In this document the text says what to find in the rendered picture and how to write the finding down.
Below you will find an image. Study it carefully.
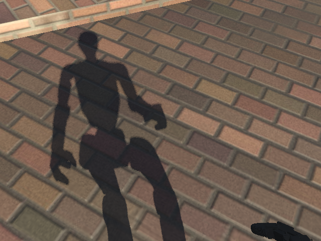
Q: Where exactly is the right robot hand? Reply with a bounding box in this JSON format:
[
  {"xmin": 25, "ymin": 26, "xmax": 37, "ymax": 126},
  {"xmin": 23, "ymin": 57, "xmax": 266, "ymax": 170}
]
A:
[{"xmin": 251, "ymin": 221, "xmax": 312, "ymax": 241}]

